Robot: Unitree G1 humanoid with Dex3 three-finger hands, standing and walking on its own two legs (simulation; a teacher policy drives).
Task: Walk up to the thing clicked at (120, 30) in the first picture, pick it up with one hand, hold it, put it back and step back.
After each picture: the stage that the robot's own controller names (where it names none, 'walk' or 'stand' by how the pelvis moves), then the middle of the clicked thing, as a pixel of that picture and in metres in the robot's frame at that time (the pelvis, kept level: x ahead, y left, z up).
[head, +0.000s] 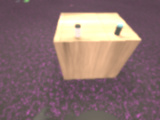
stand; (118, 29) +0.92 -0.22 +0.07
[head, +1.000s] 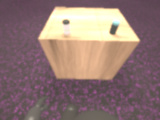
walk; (114, 27) +0.81 -0.14 +0.11
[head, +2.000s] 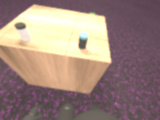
walk; (82, 41) +0.55 +0.12 +0.11
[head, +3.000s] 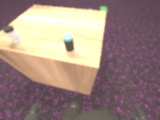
walk; (68, 42) +0.48 +0.20 +0.11
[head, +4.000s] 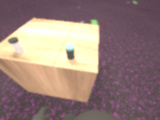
stand; (70, 51) +0.48 +0.20 +0.07
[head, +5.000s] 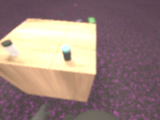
stand; (66, 53) +0.46 +0.21 +0.07
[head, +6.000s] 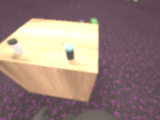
stand; (69, 52) +0.48 +0.19 +0.07
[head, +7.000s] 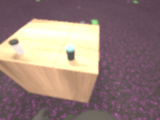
stand; (70, 52) +0.48 +0.19 +0.07
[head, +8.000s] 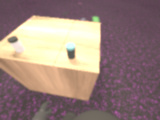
rise first; (71, 51) +0.48 +0.18 +0.07
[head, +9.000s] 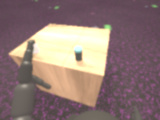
rise first; (78, 53) +0.50 +0.17 +0.07
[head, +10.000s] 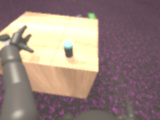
go down; (68, 49) +0.49 +0.16 +0.08
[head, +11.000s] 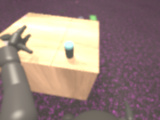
go down; (69, 50) +0.49 +0.16 +0.09
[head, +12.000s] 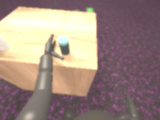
close in; (64, 46) +0.48 +0.18 +0.11
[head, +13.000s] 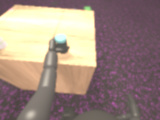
lift; (62, 44) +0.49 +0.18 +0.12
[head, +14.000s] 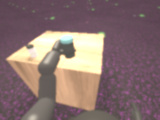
lift; (68, 47) +0.35 +0.16 +0.28
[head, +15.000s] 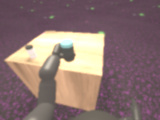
hold; (68, 50) +0.34 +0.16 +0.26
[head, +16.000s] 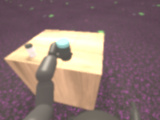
hold; (64, 50) +0.33 +0.18 +0.26
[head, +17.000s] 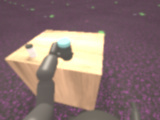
hold; (65, 49) +0.33 +0.17 +0.27
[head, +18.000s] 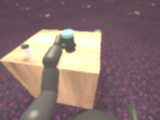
crouch; (69, 42) +0.39 +0.15 +0.28
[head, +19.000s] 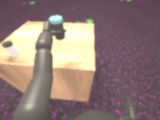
lower; (58, 28) +0.49 +0.19 +0.28
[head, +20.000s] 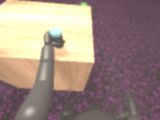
lower; (57, 38) +0.51 +0.19 +0.14
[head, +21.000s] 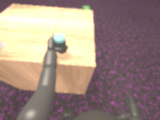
lower; (60, 44) +0.49 +0.19 +0.12
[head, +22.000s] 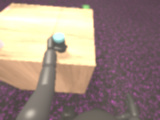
lower; (60, 43) +0.49 +0.19 +0.12
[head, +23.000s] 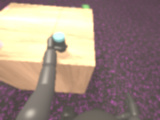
lower; (60, 43) +0.49 +0.18 +0.12
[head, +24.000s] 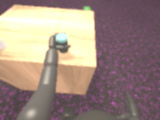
open; (62, 43) +0.49 +0.18 +0.12
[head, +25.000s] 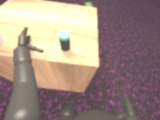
sink last; (64, 41) +0.49 +0.17 +0.12
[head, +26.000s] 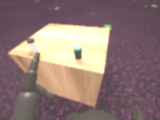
sink last; (77, 52) +0.50 +0.18 +0.09
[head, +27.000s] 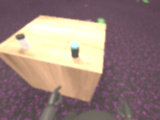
stand; (74, 50) +0.49 +0.17 +0.08
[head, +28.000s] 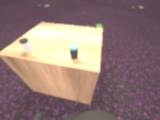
stand; (73, 51) +0.51 +0.18 +0.08
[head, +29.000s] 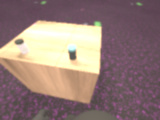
stand; (72, 52) +0.49 +0.18 +0.07
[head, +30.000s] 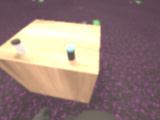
stand; (70, 53) +0.48 +0.19 +0.07
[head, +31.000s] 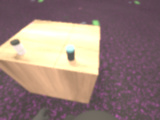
stand; (70, 53) +0.48 +0.19 +0.07
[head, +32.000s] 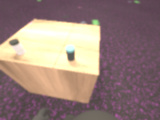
stand; (70, 53) +0.47 +0.19 +0.07
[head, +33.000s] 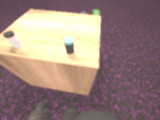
walk; (69, 46) +0.50 +0.20 +0.08
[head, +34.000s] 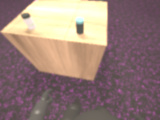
walk; (79, 26) +0.68 +0.16 +0.10
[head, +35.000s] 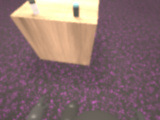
walk; (76, 10) +0.95 +0.26 +0.10
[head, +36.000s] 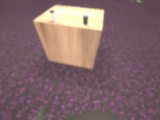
stand; (85, 19) +1.10 +0.18 +0.08
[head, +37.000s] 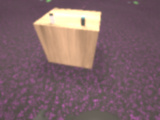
stand; (83, 20) +1.14 +0.19 +0.07
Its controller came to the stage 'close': yes
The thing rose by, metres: 0.22
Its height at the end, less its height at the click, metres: +0.00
